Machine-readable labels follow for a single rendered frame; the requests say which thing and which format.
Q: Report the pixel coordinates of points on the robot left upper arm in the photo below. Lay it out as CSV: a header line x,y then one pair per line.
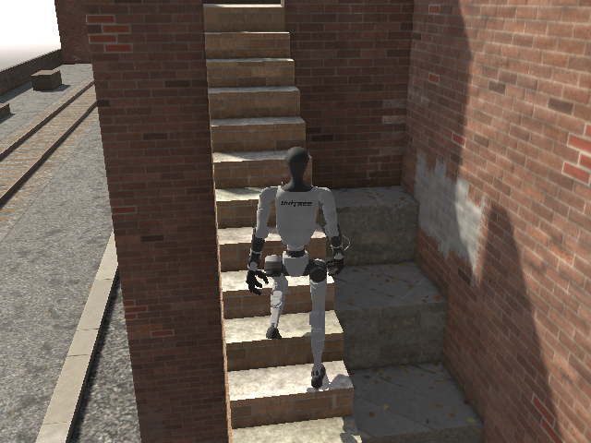
x,y
266,196

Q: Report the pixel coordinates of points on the robot left forearm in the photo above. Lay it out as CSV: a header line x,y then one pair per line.
x,y
255,251

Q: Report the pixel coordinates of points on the robot right upper arm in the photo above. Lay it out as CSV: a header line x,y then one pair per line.
x,y
329,210

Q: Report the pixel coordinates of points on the humanoid robot head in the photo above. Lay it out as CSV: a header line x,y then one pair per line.
x,y
297,162

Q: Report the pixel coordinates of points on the robot right forearm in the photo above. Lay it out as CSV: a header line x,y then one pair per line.
x,y
337,245

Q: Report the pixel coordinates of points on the robot right hand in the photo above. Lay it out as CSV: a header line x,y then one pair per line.
x,y
331,261

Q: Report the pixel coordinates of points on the left robot thigh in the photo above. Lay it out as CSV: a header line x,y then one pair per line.
x,y
274,268

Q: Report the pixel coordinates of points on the robot left hand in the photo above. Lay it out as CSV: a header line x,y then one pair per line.
x,y
252,281

